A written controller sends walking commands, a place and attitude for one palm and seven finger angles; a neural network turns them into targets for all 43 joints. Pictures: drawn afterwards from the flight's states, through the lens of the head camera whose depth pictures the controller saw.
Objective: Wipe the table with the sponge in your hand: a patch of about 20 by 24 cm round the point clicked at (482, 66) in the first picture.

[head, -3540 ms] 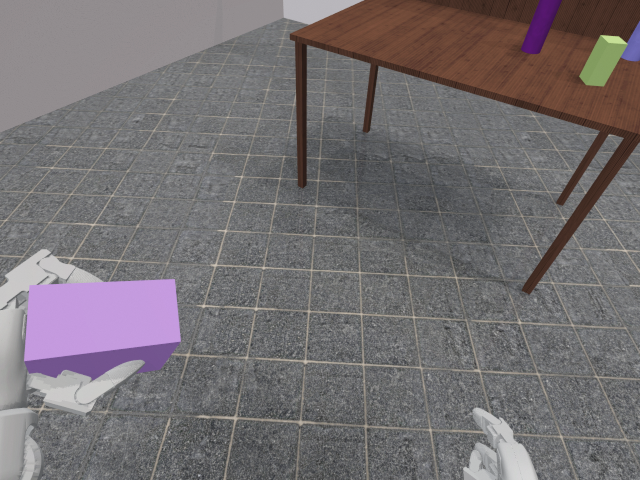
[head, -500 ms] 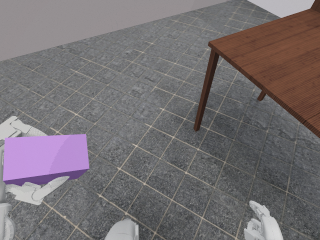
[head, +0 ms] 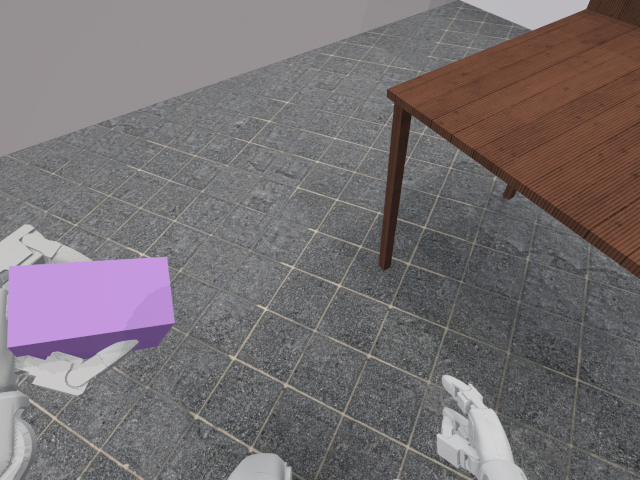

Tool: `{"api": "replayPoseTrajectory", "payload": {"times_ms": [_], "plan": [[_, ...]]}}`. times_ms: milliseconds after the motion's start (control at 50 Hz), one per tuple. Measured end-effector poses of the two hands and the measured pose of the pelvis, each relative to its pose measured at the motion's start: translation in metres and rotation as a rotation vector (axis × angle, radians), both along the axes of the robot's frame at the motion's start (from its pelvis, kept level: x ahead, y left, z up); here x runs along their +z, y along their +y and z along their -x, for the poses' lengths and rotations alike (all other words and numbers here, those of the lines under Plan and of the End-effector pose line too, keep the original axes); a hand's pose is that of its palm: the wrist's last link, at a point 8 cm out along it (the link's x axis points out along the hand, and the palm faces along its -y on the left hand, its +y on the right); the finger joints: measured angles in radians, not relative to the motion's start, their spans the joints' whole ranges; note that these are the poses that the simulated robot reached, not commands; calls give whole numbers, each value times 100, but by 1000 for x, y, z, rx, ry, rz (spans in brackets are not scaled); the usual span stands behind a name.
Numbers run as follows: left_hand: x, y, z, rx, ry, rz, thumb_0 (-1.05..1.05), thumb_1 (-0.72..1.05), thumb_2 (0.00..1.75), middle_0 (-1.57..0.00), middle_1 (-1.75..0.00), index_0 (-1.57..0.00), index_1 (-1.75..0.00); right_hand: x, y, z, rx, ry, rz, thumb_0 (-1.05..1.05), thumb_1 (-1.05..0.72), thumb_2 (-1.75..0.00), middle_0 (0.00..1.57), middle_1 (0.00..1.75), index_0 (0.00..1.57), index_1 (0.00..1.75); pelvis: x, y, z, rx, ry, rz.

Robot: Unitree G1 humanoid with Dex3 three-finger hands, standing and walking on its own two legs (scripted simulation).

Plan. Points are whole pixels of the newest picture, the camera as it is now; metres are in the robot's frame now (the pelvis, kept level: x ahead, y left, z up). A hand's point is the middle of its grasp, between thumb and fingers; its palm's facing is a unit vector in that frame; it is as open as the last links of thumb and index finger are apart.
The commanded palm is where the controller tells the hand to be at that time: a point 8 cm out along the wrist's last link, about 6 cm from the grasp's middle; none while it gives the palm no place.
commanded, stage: turn to face it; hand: left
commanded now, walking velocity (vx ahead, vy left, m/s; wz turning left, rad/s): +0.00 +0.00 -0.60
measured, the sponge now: (118, 310) +0.23 +0.21 +0.16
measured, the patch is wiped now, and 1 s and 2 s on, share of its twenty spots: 0.00 0.00 0.00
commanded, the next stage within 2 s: none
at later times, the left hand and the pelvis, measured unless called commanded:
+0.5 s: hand (137, 314) +0.21 +0.18 +0.18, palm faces +0.17 -0.89 -0.43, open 9.9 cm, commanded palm +0.18 +0.22 +0.19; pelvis -0.06 +0.01 +0.01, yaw -18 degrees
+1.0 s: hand (272, 369) +0.18 +0.05 +0.19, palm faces -0.14 -0.87 -0.47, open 9.9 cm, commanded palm +0.16 +0.11 +0.19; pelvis -0.14 -0.02 +0.01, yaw -35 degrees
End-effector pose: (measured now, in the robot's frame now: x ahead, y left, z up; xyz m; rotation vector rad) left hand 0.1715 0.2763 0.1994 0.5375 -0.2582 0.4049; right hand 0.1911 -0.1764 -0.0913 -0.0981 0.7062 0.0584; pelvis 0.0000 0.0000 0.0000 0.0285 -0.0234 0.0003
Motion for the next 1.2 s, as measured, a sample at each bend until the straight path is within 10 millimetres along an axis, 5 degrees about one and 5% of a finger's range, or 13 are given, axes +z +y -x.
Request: {"api": "replayPoseTrajectory", "payload": {"times_ms": [180, 280, 480, 580, 700, 820, 940, 1080, 1200], "plan": [[5, -28, -16, -161, 43, -4, -1, -48, 99, -79, -133, -78, -133, 16, -88, 72, -234, 105, 163, 1, -91, -90, 20, 30, 20, 30, 14, -4, 17, -107, 40, -28], [10, -30, -15, -232, -8, -11, -1, -48, 100, -79, -133, -78, -133, 30, -111, 108, -320, 119, 229, 1, -91, -90, 20, 30, 20, 30, 13, 3, 30, -167, 60, -27], [2, -43, -13, -318, -17, 7, -1, -48, 100, -79, -133, -78, -133, 28, -82, 162, -422, 67, 133, 1, -91, -90, 20, 30, 20, 30, 11, 9, 56, -301, 22, 20], [0, -86, -19, -398, 6, -18, -1, -48, 100, -79, -133, -78, -133, 7, -69, 189, -433, 74, 24, 1, -91, -90, 20, 30, 20, 30, 6, -8, 72, -384, 14, 38], [-5, -146, -22, -527, 18, -62, -1, -48, 100, -79, -133, -78, -133, -21, -94, 236, -504, 143, -16, 1, -90, -90, 21, 30, 21, 30, -4, -27, 102, -449, 11, 28], [8, -173, -4, -644, 48, -110, -1, -48, 100, -79, -134, -78, -133, -6, -132, 295, -652, 205, 62, 1, -91, -90, 21, 30, 20, 30, 6, -30, 119, -526, 27, -11], [11, -170, 3, -659, 20, -87, -1, -48, 100, -79, -134, -78, -133, 15, -152, 336, -737, 213, 151, 1, -91, -90, 20, 30, 20, 30, 10, -27, 131, -591, 48, -35], [-2, -174, 8, -705, -23, 13, -1, -48, 100, -79, -134, -78, -134, 31, -141, 354, -782, 132, 192, 1, -91, -90, 20, 30, 20, 30, 6, -15, 147, -663, 28, -25], [-1, -204, 20, -757, 8, 4, -1, -48, 100, -79, -134, -78, -134, 23, -117, 365, -814, 57, 68, 1, -91, -90, 20, 30, 20, 30, 10, -24, 162, -752, 30, 16]]}}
